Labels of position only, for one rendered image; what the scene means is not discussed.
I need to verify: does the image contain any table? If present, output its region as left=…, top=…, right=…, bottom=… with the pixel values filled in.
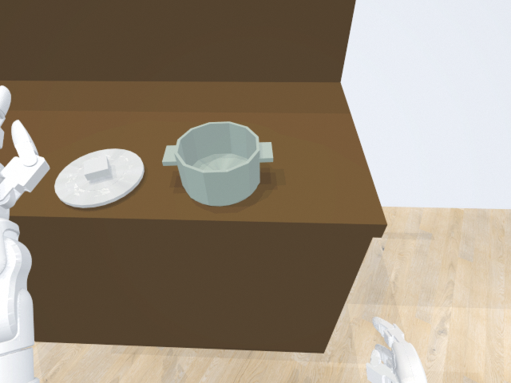
left=0, top=0, right=387, bottom=353

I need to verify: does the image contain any left robot hand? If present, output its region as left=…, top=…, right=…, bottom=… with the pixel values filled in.
left=0, top=85, right=50, bottom=220

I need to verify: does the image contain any lid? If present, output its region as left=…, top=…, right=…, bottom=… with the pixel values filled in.
left=54, top=148, right=145, bottom=208

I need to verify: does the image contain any left robot forearm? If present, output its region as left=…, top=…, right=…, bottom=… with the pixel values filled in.
left=0, top=218, right=40, bottom=383

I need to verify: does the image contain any pot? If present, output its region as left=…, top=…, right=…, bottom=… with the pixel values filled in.
left=162, top=121, right=273, bottom=206

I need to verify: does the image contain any right robot hand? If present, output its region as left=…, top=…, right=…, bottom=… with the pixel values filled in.
left=366, top=317, right=427, bottom=383

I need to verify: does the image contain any knob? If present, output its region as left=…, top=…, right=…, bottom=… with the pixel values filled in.
left=84, top=156, right=111, bottom=180

